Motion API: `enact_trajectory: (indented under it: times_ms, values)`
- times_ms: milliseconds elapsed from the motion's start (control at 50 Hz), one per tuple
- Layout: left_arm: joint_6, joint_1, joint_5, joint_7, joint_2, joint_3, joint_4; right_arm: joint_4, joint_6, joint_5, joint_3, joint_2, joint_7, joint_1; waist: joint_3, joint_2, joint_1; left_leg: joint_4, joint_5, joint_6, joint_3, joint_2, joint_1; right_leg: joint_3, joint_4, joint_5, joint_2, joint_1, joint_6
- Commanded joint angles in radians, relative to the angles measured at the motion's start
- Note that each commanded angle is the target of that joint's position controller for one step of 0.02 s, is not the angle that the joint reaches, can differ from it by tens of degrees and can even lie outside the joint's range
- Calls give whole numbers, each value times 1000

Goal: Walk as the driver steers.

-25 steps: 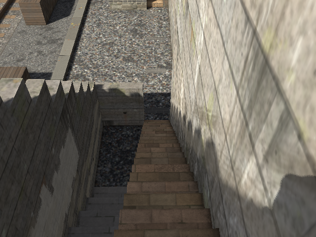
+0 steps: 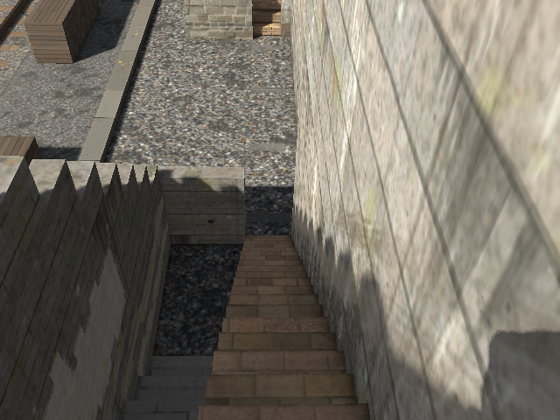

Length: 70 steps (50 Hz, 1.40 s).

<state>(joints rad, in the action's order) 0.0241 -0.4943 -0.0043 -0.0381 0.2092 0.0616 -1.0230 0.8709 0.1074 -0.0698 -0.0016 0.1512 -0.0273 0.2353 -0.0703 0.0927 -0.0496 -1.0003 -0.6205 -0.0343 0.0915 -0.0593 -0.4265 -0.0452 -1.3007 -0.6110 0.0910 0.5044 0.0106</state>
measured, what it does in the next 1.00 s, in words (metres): goes down: right foot 0.20 m lower, then left foot 0.20 m lower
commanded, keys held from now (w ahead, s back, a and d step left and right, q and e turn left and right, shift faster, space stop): w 1.00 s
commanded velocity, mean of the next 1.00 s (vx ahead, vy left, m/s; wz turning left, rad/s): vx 0.49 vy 0.00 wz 0.00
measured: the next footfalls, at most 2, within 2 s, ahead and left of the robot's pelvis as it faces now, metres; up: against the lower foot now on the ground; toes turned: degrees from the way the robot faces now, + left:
right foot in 0.26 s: +0.17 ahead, -0.10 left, -0.20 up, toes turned +3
left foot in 0.60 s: +0.39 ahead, +0.10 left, -0.41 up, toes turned +1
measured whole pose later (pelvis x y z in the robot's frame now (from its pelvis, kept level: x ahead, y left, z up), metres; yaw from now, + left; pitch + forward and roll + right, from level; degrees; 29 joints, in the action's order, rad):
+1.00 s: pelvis +0.52 -0.01 -0.50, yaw +2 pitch +1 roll +5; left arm 0.06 -0.19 0.18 0.15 0.20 -0.04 -0.75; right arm 1.01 0.12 -0.07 -0.11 0.18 0.00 0.54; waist -0.03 0.05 0.13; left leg -1.52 -0.93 -0.05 0.04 -0.11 -0.40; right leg -0.02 -0.51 0.28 0.05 0.41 0.04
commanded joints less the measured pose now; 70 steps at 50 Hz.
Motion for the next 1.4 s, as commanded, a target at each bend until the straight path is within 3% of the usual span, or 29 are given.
enact_trajectory:
  times_ms: [20,60,80,100,120,140,160,180,240,280,320,340,360,420,440,480,580,600,620,660,760,960,980,1000,1040,1100,1140,1200,1400]
  values:
    - [17,334,25,-20,178,59,160,76,0,-20,91,251,43,271,201,-207,180,498,168,-184,-648,306,319,-6,-97,126,-4,616,-37]
    - [-2,288,36,-33,136,56,154,58,13,-13,85,190,73,103,229,-207,56,410,155,-165,-603,309,129,-199,27,284,57,478,-56]
    - [49,91,266,55,-86,-59,110,-85,21,73,-36,-61,86,-119,233,-34,35,209,189,-249,-593,373,-102,-152,177,849,41,520,-19]
    - [67,24,268,80,-112,-44,69,-61,29,66,-44,-60,96,-91,125,-28,7,111,237,-242,-390,271,-128,-103,277,845,0,359,0]
    - [39,174,-19,26,41,22,127,52,28,36,40,145,100,-25,33,42,-91,250,56,-70,-168,99,-305,65,531,1225,-101,-234,-67]
    - [10,123,-57,22,43,14,112,60,26,59,50,199,96,-57,-2,-6,-106,244,71,-79,-137,100,-356,88,577,1222,-109,-429,-72]
    - [38,-115,238,128,-109,-85,51,-57,87,-40,-59,107,43,-203,188,-238,-124,84,45,-126,-85,133,-711,-17,261,1302,-2,-506,-34]
    - [38,-285,268,149,23,-34,31,-68,103,-33,-53,128,28,-283,149,-100,-209,81,18,-154,-160,170,-703,24,130,1057,-35,-501,-25]
    - [53,-322,206,112,129,-13,39,-15,86,68,6,276,18,-102,124,274,-159,-515,-76,-3,-85,31,-269,73,1046,633,-66,-465,37]
    - [72,-293,194,109,79,-54,33,18,50,-41,29,238,-29,80,24,55,-57,-938,93,-110,-220,0,-357,-86,671,576,-77,-599,156]
    - [107,-145,162,145,207,-11,121,-99,44,-18,-15,136,-36,148,-117,-16,43,-904,94,2,-246,-14,-817,-471,536,1111,155,-839,406]
    - [116,-147,182,122,131,-22,75,-197,66,3,-20,119,-27,-132,85,28,-50,-791,83,53,-353,99,-1185,-854,616,466,249,-735,429]
    - [120,-74,137,127,-23,-66,81,-162,35,14,-14,181,9,-206,87,-252,-54,-520,250,71,-363,167,-1156,-758,625,335,230,-595,419]
    - [73,8,131,127,89,-36,112,-19,-1,-38,-34,118,34,34,88,-78,67,-460,455,92,-178,178,-362,-567,625,163,78,232,380]
    - [93,29,84,100,-63,-75,146,-8,-5,-80,-30,154,27,33,137,-102,41,-242,764,78,-243,217,-493,-471,490,129,-4,200,316]
    - [118,-6,68,52,-13,-75,171,-43,-4,-29,-24,199,11,-46,107,-196,-30,168,1023,48,-137,169,-224,-248,314,49,-118,271,232]
    - [133,206,152,146,108,-33,198,74,-29,-53,43,295,9,393,172,-137,206,301,737,42,-91,99,422,-155,-167,253,-81,400,140]
    - [103,178,71,136,133,-11,181,116,-19,3,62,326,20,439,224,-274,225,905,606,15,-78,105,291,-143,-468,217,-131,161,133]
    - [96,97,154,187,169,-3,139,203,-25,-1,81,336,12,716,22,-264,264,527,761,-126,-94,129,674,-117,-872,301,-225,250,114]
    - [79,37,99,195,-32,-33,273,156,-9,-10,91,408,-28,496,-69,-243,67,292,1439,-462,-587,426,835,-132,-1043,-71,-273,844,52]
    - [3,143,130,192,-86,-69,229,206,39,-5,-80,-18,48,223,211,-61,-24,407,306,-308,-434,234,-324,-78,-196,845,23,517,66]
    - [22,239,188,186,116,-74,310,37,38,16,-40,325,46,156,151,-114,52,-115,-12,-135,-427,177,-108,-11,828,821,-21,-152,32]
    - [41,139,163,177,107,-67,289,57,5,52,-37,316,29,212,160,-42,23,-265,23,-151,-445,118,30,41,1216,708,-68,-271,47]
    - [63,-217,202,165,158,-37,146,100,-14,-57,-45,284,-27,297,71,-5,-69,-691,239,-101,-304,32,-228,151,853,958,-99,-713,72]
    - [59,-148,136,162,268,10,213,86,9,8,-31,148,-69,488,-153,123,64,-1277,-70,-3,-184,-45,-763,-236,474,1523,162,-1064,352]
    - [101,40,91,181,50,-46,211,-104,9,27,-50,158,17,23,45,-223,38,-831,231,44,-230,143,-1032,-421,780,546,231,-618,359]
    - [117,209,66,154,-78,-96,259,53,22,23,-43,183,28,289,187,-212,169,-265,656,71,-238,222,-518,-213,723,690,135,108,340]
    - [116,101,96,123,35,-63,198,43,4,-62,-21,179,-21,131,125,-53,93,-275,860,52,-212,173,-369,-173,635,490,-17,179,257]
    - [94,156,99,117,83,-59,247,-9,-8,-5,-11,227,15,78,141,-36,68,180,655,75,-102,111,9,-210,266,513,-28,80,166]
